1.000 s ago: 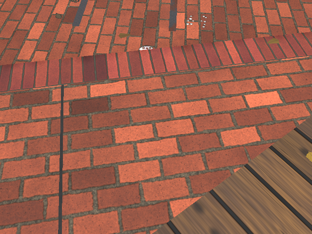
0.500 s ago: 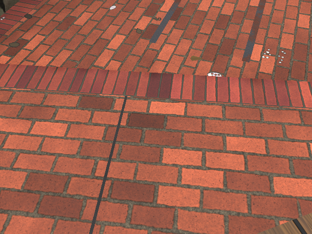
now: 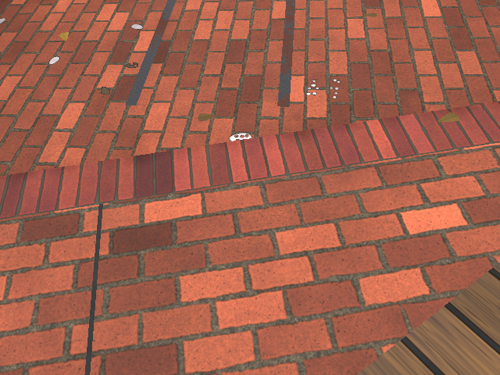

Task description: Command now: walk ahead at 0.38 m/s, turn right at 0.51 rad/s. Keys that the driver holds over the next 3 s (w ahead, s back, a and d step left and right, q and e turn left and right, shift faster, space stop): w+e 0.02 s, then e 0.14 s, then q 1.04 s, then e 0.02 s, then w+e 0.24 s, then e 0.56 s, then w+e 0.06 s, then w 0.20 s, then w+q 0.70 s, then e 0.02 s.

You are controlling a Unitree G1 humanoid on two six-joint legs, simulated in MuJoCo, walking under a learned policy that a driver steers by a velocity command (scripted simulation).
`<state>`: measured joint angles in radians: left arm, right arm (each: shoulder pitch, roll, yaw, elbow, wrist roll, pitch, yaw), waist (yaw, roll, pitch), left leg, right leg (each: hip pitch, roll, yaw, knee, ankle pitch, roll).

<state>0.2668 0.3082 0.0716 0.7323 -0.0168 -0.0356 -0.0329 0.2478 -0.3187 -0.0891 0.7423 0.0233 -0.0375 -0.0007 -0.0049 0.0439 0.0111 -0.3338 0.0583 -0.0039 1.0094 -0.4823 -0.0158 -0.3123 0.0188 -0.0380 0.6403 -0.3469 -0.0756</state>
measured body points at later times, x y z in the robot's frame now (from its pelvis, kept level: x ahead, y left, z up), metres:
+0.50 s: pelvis +0.18 -0.01 +0.00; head +0.21 -0.02 +0.45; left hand +0.32 +0.25 -0.11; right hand +0.32 -0.29 -0.10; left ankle +0.29 +0.06 -0.73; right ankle +0.05 -0.12 -0.64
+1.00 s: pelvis +0.22 -0.07 +0.02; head +0.26 -0.08 +0.46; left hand +0.30 +0.22 -0.07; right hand +0.42 -0.33 -0.09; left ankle +0.18 +0.07 -0.65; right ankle +0.26 -0.18 -0.73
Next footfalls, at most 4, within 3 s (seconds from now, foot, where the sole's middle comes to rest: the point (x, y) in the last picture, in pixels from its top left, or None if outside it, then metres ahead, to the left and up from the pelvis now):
0.36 left None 0.33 0.06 -0.76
0.74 right None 0.30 -0.17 -0.76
1.18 left None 0.21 0.07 -0.76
1.72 right None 0.48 -0.11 -0.76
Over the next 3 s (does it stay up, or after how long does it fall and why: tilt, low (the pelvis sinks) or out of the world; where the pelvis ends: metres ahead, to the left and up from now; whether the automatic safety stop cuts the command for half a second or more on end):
stays up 0.74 -0.02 0.00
